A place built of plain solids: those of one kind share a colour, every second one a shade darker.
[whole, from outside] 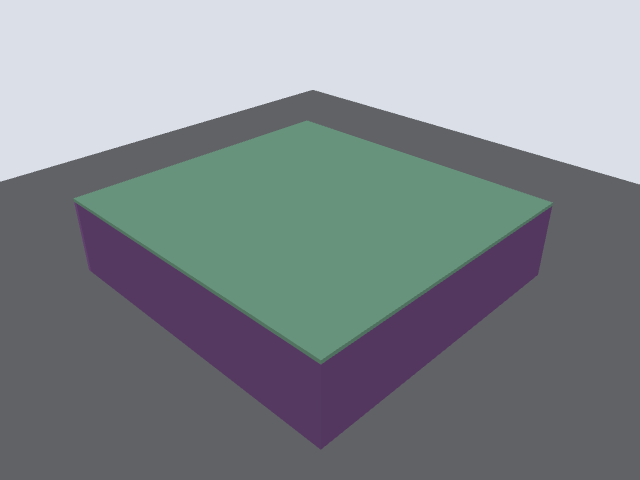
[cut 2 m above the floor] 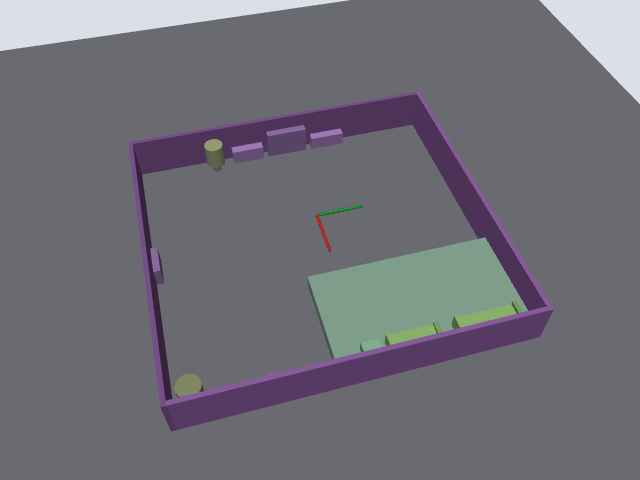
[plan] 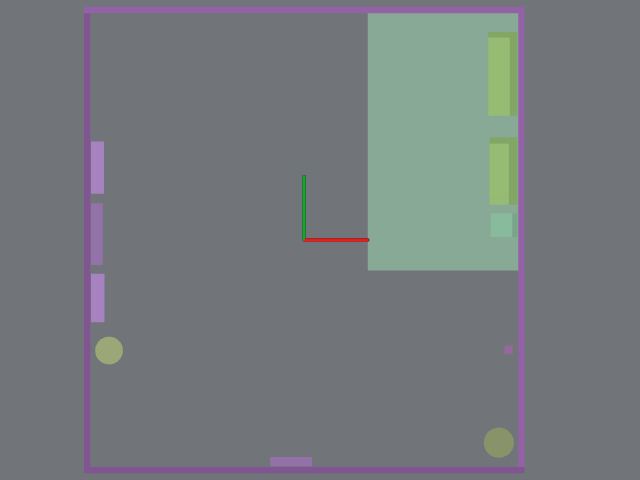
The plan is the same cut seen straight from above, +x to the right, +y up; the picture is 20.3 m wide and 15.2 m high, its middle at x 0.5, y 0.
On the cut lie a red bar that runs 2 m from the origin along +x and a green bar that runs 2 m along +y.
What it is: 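A loft; one open main floor with 2 platforms, their free sides bare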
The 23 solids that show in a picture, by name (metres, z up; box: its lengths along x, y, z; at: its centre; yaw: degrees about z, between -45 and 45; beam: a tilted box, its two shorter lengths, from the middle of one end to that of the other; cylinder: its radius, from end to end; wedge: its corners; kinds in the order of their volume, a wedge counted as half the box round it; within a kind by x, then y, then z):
{
 "wall_1": {"box": [0.2, 14.37, 3.51], "at": [-6.88, 0.0, 1.71]},
 "wall_2": {"box": [13.95, 0.2, 3.51], "at": [0.0, -7.29, 1.71]},
 "wall_3": {"box": [13.95, 0.2, 3.51], "at": [0.0, 7.29, 1.71]},
 "wall_4": {"box": [0.2, 14.37, 3.51], "at": [6.88, 0.0, 1.71]},
 "roof_1": {"box": [13.95, 14.77, 0.16], "at": [0.0, 0.0, 3.54]},
 "floor_1": {"box": [4.77, 8.15, 0.68], "at": [4.39, 3.11, 0.29]},
 "sofa_1": {"box": [0.62, 0.2, 0.61], "at": [6.17, 1.22, 0.93]},
 "sofa_2": {"box": [0.62, 1.73, 0.49], "at": [6.17, 2.18, 0.87]},
 "sofa_3": {"box": [0.62, 0.2, 0.61], "at": [6.17, 3.15, 0.93]},
 "sofa_4": {"box": [0.68, 0.18, 0.66], "at": [6.17, 4.02, 0.96]},
 "sofa_5": {"box": [0.68, 2.3, 0.49], "at": [6.17, 5.26, 0.87]},
 "sofa_6": {"box": [0.68, 0.18, 0.66], "at": [6.17, 6.5, 0.96]},
 "sofa_7": {"box": [0.28, 2.14, 0.81], "at": [6.62, 2.18, 1.03]},
 "sofa_8": {"box": [0.25, 2.66, 0.79], "at": [6.63, 5.26, 1.02]},
 "case_1": {"box": [0.37, 1.96, 1.38], "at": [-6.57, 0.19, 0.64]},
 "case_2": {"box": [0.41, 1.66, 0.72], "at": [-6.55, 2.29, 0.31]},
 "case_3": {"box": [0.43, 1.54, 0.78], "at": [-6.54, -1.83, 0.34]},
 "case_4": {"box": [1.33, 0.3, 0.95], "at": [-0.42, -7.02, 0.43]},
 "bush_1": {"cylinder": 0.44, "from": [-6.18, -3.5, 0.47], "to": [-6.18, -3.5, 1.58]},
 "bush_2": {"cylinder": 0.48, "from": [6.16, -6.42, 0.53], "to": [6.16, -6.42, 1.51]},
 "chair_1": {"box": [0.68, 0.75, 0.48], "at": [6.25, 0.47, 0.87]},
 "chair_2": {"box": [0.17, 0.75, 0.8], "at": [6.67, 0.47, 1.03]},
 "totem_1": {"box": [0.27, 0.27, 1.37], "at": [6.47, -3.48, 0.63]}
}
